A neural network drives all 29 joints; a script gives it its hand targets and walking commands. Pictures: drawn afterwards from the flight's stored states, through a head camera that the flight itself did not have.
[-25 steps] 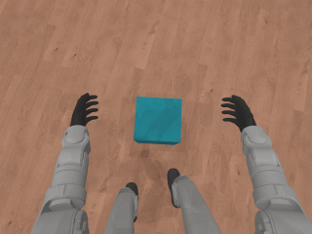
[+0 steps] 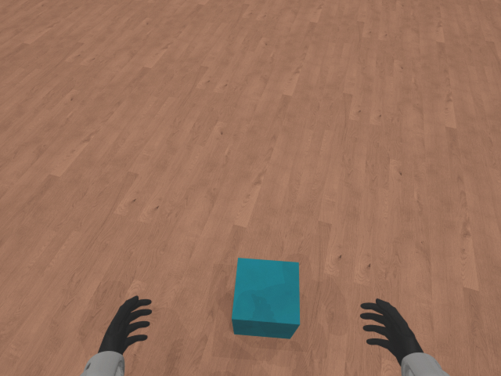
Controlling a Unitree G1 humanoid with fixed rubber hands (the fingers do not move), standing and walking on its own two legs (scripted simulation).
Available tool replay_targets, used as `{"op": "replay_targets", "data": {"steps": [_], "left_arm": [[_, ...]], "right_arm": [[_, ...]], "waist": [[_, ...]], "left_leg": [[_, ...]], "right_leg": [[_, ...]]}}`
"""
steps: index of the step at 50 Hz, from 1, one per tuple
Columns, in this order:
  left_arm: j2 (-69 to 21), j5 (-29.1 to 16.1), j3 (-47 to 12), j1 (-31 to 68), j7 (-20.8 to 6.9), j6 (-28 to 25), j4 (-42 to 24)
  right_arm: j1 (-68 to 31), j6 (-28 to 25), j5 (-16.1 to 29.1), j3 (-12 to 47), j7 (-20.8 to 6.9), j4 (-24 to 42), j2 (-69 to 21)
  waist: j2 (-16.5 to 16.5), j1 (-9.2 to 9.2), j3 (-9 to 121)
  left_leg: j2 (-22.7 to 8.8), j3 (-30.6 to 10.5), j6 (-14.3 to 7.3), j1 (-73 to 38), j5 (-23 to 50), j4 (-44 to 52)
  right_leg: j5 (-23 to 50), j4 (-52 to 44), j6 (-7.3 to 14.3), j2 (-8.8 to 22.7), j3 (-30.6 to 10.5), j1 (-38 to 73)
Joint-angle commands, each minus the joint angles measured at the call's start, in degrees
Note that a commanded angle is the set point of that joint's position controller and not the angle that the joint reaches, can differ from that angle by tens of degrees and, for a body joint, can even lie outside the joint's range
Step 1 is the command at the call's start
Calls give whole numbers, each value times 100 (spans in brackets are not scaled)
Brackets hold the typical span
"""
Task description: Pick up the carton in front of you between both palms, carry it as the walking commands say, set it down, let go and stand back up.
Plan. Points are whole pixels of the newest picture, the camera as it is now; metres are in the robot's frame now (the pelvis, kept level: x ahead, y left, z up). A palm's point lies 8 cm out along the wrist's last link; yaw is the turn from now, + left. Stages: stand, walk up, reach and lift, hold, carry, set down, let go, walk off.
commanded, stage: let go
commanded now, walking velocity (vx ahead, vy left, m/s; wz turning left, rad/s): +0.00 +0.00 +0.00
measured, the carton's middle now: (265, 299) +0.40 -0.06 -0.65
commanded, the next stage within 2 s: stand in 0.48 s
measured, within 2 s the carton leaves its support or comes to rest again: neither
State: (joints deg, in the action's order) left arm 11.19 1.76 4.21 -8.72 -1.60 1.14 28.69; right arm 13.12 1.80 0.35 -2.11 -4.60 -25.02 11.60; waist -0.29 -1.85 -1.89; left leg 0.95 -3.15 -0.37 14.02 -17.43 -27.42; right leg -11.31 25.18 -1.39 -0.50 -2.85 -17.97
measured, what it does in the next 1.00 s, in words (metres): stands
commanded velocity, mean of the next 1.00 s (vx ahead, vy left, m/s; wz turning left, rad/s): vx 0.00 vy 0.00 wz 0.00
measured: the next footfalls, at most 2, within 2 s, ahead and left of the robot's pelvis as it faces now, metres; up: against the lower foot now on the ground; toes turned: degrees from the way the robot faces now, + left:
none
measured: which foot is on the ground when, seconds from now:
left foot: down 0.00-1.00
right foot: down 0.00-1.00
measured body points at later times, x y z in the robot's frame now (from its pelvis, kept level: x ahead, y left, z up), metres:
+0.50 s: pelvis +0.01 -0.02 +0.00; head +0.02 -0.02 +0.45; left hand +0.18 +0.22 -0.08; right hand +0.18 -0.26 -0.07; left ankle -0.04 +0.11 -0.74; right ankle +0.02 -0.14 -0.74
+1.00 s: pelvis +0.02 -0.02 +0.00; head +0.03 -0.04 +0.45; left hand +0.16 +0.27 -0.09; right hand +0.16 -0.31 -0.11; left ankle -0.04 +0.11 -0.74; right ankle +0.02 -0.14 -0.74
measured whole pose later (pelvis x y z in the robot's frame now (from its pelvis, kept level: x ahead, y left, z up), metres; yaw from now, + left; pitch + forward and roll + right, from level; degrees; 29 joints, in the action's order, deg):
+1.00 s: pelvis +0.02 -0.02 +0.00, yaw +1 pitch +0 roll +0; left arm 18.7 2.1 2.4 -9.2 0.7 0.1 44.7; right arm 12.1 0.5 -2.4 -2.0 1.2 -40.9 19.9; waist 2.2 0.3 -0.1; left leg -0.4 -3.9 1.5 7.2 -19.9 -27.3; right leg -16.2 29.2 0.7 -1.4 -1.1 -12.7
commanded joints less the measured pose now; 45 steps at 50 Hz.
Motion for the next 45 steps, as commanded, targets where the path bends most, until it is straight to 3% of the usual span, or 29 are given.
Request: {"op": "replay_targets", "data": {"steps": [1,5,11,16,17,20,24,25,27,29,38,45], "left_arm": [[355,-51,-73,33,-74,128,-757],[383,-113,-139,-42,-142,320,-889],[513,-161,-107,-57,-227,492,-946],[585,-100,-18,-145,-251,529,-920],[612,-189,13,-485,-133,355,-608],[602,-144,-33,-495,-38,278,-647],[658,-134,-51,-224,-54,192,-742],[1440,75,144,-241,170,156,148],[1449,153,132,-165,243,68,281],[1359,148,94,-5,249,-11,327],[1493,66,70,81,218,-152,910],[1667,39,55,83,258,-178,1217]], "right_arm": [[-295,150,-61,-221,-14,619,676],[-304,345,-174,-285,2,696,719],[-139,511,-251,-279,57,746,630],[-78,536,-190,-246,57,705,579],[-261,811,-248,-293,201,968,768],[-67,876,-173,-150,303,865,762],[-107,889,-71,-30,358,805,657],[-411,558,-212,-281,550,26,1288],[-248,294,-282,-285,628,-126,1261],[-227,125,-297,-257,608,-248,1235],[-298,-157,-310,-249,557,-817,1473],[-183,-204,-283,-204,596,-1182,1611]], "waist": [[552,138,19],[293,146,-210],[-94,76,-165],[15,127,-33],[-4,191,232],[176,204,372],[204,155,376],[426,303,105],[307,208,107],[103,152,199],[-91,217,531],[-15,215,475]], "left_leg": [[-97,103,120,583,441,1152],[-129,115,65,545,354,1202],[14,224,78,56,851,957],[152,300,121,-287,1327,765],[132,305,174,-521,1898,563],[163,278,208,-553,2293,454],[205,289,154,-336,2086,453],[-183,205,296,-53,1374,162],[-198,51,214,-240,574,242],[-265,-60,172,-256,328,201],[-420,-221,97,-387,1094,187],[-483,-251,87,-490,1665,244]], "right_leg": [[626,-60,-59,-428,495,1912],[579,-34,-56,-462,527,2206],[912,-114,-8,-412,407,2199],[1298,-164,-12,-339,319,2112],[1294,-6,-54,-481,385,1972],[1625,79,-61,-438,316,1840],[1932,106,-88,-364,199,1753],[1526,14,-83,262,38,898],[734,-156,2,330,-171,614],[246,-188,109,323,-244,514],[761,-6,200,369,-253,721],[1343,55,228,437,-272,878]]}}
